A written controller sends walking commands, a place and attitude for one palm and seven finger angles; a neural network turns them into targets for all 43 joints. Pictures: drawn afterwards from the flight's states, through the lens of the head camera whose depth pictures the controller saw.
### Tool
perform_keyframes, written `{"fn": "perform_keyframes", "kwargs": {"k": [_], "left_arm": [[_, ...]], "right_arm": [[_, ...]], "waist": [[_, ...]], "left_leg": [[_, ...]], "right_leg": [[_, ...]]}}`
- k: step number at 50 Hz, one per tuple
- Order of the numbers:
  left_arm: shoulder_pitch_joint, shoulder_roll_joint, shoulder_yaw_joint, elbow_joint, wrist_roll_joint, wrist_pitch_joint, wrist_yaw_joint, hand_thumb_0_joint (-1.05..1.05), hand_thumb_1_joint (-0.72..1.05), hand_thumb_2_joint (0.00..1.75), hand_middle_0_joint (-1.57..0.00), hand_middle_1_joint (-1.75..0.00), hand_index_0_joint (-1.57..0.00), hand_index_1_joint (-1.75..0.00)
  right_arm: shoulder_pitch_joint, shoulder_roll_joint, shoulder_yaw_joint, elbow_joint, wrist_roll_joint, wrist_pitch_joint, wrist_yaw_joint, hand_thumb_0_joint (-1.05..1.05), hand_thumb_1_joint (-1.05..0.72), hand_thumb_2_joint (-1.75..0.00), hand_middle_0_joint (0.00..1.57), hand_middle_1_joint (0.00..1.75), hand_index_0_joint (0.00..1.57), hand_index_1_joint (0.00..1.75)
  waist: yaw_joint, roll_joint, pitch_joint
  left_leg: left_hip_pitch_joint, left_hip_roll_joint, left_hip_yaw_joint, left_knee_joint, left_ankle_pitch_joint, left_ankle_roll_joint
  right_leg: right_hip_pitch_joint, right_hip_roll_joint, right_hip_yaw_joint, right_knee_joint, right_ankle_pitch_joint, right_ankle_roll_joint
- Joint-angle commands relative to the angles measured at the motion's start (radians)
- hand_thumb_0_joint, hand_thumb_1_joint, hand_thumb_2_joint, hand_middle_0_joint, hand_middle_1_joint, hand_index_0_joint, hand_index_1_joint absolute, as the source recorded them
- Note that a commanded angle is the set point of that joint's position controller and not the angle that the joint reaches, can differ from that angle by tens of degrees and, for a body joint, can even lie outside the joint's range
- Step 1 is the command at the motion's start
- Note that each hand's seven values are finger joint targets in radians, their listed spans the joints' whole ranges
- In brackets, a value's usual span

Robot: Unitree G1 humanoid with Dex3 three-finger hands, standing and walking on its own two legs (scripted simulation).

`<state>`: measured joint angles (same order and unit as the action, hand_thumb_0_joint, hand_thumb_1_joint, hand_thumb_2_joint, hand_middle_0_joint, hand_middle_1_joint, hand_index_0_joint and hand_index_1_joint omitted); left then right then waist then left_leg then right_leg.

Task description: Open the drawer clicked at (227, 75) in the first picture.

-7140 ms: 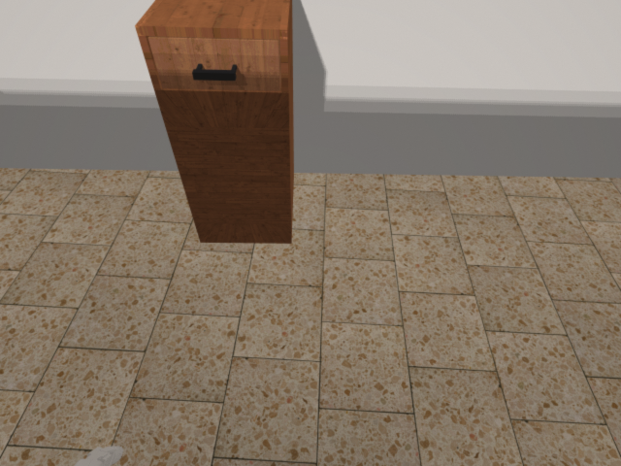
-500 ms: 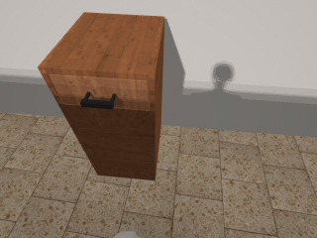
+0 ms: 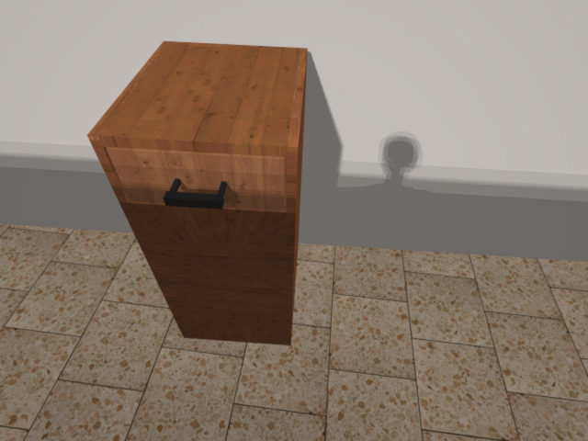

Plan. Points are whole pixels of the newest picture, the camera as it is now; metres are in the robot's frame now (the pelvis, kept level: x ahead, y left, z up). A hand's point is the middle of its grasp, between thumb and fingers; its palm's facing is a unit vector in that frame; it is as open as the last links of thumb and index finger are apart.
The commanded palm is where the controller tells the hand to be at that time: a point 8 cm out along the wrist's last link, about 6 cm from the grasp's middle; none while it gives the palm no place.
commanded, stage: look again from close up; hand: left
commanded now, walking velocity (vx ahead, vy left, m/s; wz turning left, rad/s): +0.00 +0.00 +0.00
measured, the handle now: (196, 192) +0.55 +0.24 -0.01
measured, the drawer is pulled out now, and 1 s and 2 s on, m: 0.00 0.00 0.00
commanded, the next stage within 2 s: raise the hand with hooked fingers in 0.60 s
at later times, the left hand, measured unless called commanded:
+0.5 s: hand out of the picture +0.05 +0.19 -0.17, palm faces +0.00 -0.97 -0.22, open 7.3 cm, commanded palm none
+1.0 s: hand (172, 365) +0.23 +0.19 -0.04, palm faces -0.02 -0.30 -0.95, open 8.0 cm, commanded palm +0.16 +0.22 -0.03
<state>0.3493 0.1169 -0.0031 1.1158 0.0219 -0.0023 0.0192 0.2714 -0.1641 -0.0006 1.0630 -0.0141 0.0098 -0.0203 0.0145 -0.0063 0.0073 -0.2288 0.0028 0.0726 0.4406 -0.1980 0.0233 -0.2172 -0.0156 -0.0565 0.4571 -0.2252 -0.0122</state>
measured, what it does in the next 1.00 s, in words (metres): stands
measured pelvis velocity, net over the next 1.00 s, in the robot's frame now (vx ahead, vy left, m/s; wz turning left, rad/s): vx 0.02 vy -0.02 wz -0.05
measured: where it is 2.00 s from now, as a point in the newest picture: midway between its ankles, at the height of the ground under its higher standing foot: outside the picture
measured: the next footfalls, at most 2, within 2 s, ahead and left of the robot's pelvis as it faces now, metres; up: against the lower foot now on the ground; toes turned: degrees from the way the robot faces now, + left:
none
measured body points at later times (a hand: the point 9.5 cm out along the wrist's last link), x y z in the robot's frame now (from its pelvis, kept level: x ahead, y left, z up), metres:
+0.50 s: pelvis +0.02 +0.01 +0.00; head +0.02 +0.00 +0.45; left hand +0.05 +0.24 -0.15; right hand +0.01 -0.20 -0.17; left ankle +0.03 +0.10 -0.74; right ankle +0.01 -0.11 -0.74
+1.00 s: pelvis +0.02 -0.02 -0.03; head +0.02 -0.05 +0.42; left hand +0.22 +0.21 +0.01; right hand +0.21 -0.27 -0.11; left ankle +0.03 +0.10 -0.74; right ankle +0.01 -0.11 -0.74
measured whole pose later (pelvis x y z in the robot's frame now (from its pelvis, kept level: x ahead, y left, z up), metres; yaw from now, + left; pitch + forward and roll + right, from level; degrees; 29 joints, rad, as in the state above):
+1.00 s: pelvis +0.02 -0.02 -0.03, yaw -3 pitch +7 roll +2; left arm 0.38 0.28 -0.07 0.07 0.86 0.02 0.38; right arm 0.13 -0.27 -0.04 0.62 -0.04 -0.08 0.00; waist 0.03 0.03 -0.13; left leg -0.47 0.02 0.12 0.69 -0.34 0.00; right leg -0.51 -0.01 0.00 0.76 -0.38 -0.04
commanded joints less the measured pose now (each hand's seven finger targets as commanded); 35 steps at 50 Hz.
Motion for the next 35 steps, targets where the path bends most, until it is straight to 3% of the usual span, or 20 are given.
{"fn": "perform_keyframes", "kwargs": {"k": [1,2,3,4,5,8,9,11,12,21,24,34,35], "left_arm": [[0.126,0.129,0.007,-0.003,0.008,-0.031,0.049,0.0,0.9,0.9,-0.2,-0.3,-0.2,-0.3],[0.034,0.173,0.012,-0.065,0.002,-0.034,0.041,0.0,0.9,0.9,-0.2,-0.3,-0.2,-0.3],[-0.001,0.204,0.023,-0.094,-0.001,-0.037,0.035,0.0,0.9,0.9,-0.2,-0.3,-0.2,-0.3],[-0.022,0.192,0.026,-0.108,-0.002,-0.035,0.033,0.0,0.9,0.9,-0.2,-0.3,-0.2,-0.3],[-0.027,0.174,0.024,-0.112,-0.004,-0.034,0.03,0.0,0.9,0.9,-0.2,-0.3,-0.2,-0.3],[0.014,0.125,0.014,-0.106,-0.004,-0.026,0.024,0.0,0.9,0.9,-0.2,-0.3,-0.2,-0.3],[0.033,0.11,0.011,-0.096,-0.005,-0.025,0.021,0.0,0.9,0.9,-0.2,-0.3,-0.2,-0.3],[0.052,0.098,0.005,-0.083,-0.006,-0.027,0.019,0.0,0.9,0.9,-0.2,-0.3,-0.2,-0.3],[0.048,0.101,0.005,-0.08,-0.007,-0.028,0.019,0.0,0.9,0.9,-0.2,-0.3,-0.2,-0.3],[0.015,0.118,0.011,-0.075,-0.011,-0.028,0.022,0.0,0.9,0.9,-0.2,-0.3,-0.2,-0.3],[0.01,0.115,0.011,-0.066,-0.011,-0.026,0.023,0.0,0.9,0.9,-0.2,-0.3,-0.2,-0.3],[0.024,0.113,0.008,-0.039,-0.009,-0.029,0.022,0.0,0.9,0.9,-0.2,-0.3,-0.2,-0.3],[0.076,0.153,0.007,-0.011,0.002,-0.039,0.058,0.0,0.9,0.9,-0.2,-0.3,-0.2,-0.3]], "right_arm": [[-0.068,-0.117,-0.02,-0.078,0.008,-0.026,0.008,0.0,-0.9,-0.9,0.2,0.3,0.2,0.3],[0.017,-0.067,-0.013,-0.098,0.001,-0.012,0.014,0.0,-0.9,-0.9,0.2,0.3,0.2,0.3],[0.059,-0.068,-0.012,-0.087,-0.01,-0.002,0.023,0.0,-0.9,-0.9,0.2,0.3,0.2,0.3],[0.102,-0.065,-0.015,-0.091,-0.011,-0.004,0.021,0.0,-0.9,-0.9,0.2,0.3,0.2,0.3],[0.12,-0.062,-0.013,-0.085,-0.012,-0.011,0.02,0.0,-0.9,-0.9,0.2,0.3,0.2,0.3],[0.114,-0.084,-0.008,-0.092,-0.011,-0.029,0.012,0.0,-0.9,-0.9,0.2,0.3,0.2,0.3],[0.105,-0.089,-0.007,-0.09,-0.01,-0.035,0.009,0.0,-0.9,-0.9,0.2,0.3,0.2,0.3],[0.085,-0.091,-0.006,-0.086,-0.006,-0.039,0.005,0.0,-0.9,-0.9,0.2,0.3,0.2,0.3],[0.09,-0.085,-0.005,-0.077,-0.005,-0.041,0.004,0.0,-0.9,-0.9,0.2,0.3,0.2,0.3],[0.109,-0.073,0.005,-0.011,-0.004,-0.047,-0.001,0.0,-0.9,-0.9,0.2,0.3,0.2,0.3],[0.102,-0.07,0.006,0.007,-0.003,-0.044,-0.002,0.0,-0.9,-0.9,0.2,0.3,0.2,0.3],[0.075,-0.071,0.008,0.03,0.0,-0.042,-0.005,0.0,-0.9,-0.9,0.2,0.3,0.2,0.3],[-0.026,-0.117,-0.006,-0.044,0.014,-0.045,0.002,0.0,-0.9,-0.9,0.2,0.3,0.2,0.3]], "waist": [[0.041,-0.002,0.142],[-0.041,-0.003,0.066],[-0.051,0.003,0.03],[-0.07,0.01,0.024],[-0.071,0.033,0.036],[-0.032,0.129,0.067],[-0.014,0.112,0.061],[0.004,0.043,0.072],[0.001,0.006,0.07],[-0.008,-0.017,0.042],[-0.009,0.0,0.066],[-0.014,0.011,0.048],[0.021,-0.093,0.109]], "left_leg": [[-0.079,0.093,-0.05,0.06,-0.11,-0.031],[-0.038,0.042,-0.063,0.086,-0.178,-0.029],[0.006,0.038,-0.045,0.124,-0.155,-0.017],[0.016,0.04,-0.056,0.121,-0.156,-0.007],[0.008,0.05,-0.071,0.081,-0.139,-0.002],[-0.125,0.117,-0.177,-0.086,-0.204,0.034],[-0.155,0.137,-0.2,-0.125,-0.214,0.044],[-0.17,0.127,-0.18,-0.128,-0.196,0.046],[-0.154,0.114,-0.164,-0.114,-0.158,0.041],[-0.032,0.101,-0.11,-0.08,0.05,0.028],[-0.022,0.101,-0.11,-0.088,0.059,0.025],[0.038,0.101,-0.093,-0.089,0.097,0.019],[-0.052,0.119,-0.075,0.101,0.137,-0.012]], "right_leg": [[-0.087,-0.119,0.138,-0.138,0.025,-0.015],[-0.149,-0.169,0.225,-0.184,-0.316,-0.054],[-0.187,-0.168,0.225,-0.18,-0.378,-0.067],[-0.223,-0.159,0.197,-0.161,-0.401,-0.072],[-0.227,-0.135,0.167,-0.121,-0.344,-0.071],[-0.099,-0.05,0.07,0.013,-0.169,-0.046],[-0.044,-0.04,0.047,0.038,-0.108,-0.038],[0.004,-0.05,0.057,0.019,-0.04,-0.033],[0.009,-0.06,0.072,0.004,-0.021,-0.034],[0.016,-0.083,0.087,-0.028,0.073,-0.024],[0.005,-0.08,0.089,-0.038,0.072,-0.022],[0.016,-0.088,0.098,-0.069,0.112,-0.02],[-0.016,-0.133,0.141,-0.087,0.375,-0.003]]}}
